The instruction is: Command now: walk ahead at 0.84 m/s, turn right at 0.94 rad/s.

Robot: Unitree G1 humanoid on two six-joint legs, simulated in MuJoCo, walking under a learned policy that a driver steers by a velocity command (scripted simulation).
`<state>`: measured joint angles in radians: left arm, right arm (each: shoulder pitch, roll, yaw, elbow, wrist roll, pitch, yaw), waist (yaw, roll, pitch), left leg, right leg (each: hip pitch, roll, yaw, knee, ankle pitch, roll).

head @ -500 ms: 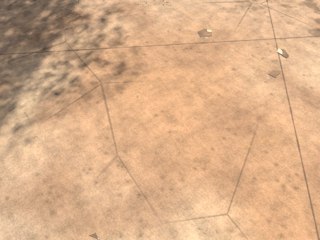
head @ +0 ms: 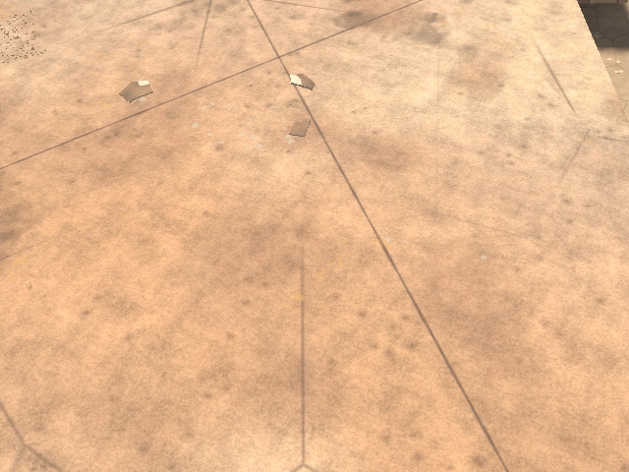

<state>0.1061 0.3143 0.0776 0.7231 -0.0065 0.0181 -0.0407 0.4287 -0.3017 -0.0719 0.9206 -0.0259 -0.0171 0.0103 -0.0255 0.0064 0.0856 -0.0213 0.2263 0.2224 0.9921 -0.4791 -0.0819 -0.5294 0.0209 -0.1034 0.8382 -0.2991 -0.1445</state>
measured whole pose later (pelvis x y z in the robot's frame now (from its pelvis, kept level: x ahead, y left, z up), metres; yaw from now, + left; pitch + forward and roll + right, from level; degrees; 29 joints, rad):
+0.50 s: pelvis +0.37 -0.08 -0.02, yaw -2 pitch +0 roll +0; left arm 0.52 0.28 0.03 1.04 0.03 -0.11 0.06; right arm 0.06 -0.29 -0.04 0.85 -0.03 -0.06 0.07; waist 0.06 0.03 0.04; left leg -0.52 -0.08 0.10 0.45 0.31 0.13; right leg 0.32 0.21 -0.07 0.29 -0.54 -0.12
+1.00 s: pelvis +0.86 -0.13 -0.07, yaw +24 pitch +0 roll -1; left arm 0.15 0.26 0.02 0.80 0.05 -0.09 0.01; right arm 0.30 -0.36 -0.09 0.87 -0.01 -0.05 0.02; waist -0.05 0.05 0.03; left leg -0.39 -0.05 -0.05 1.35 -0.34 0.13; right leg -0.34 -0.05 -0.01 0.59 -0.25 0.06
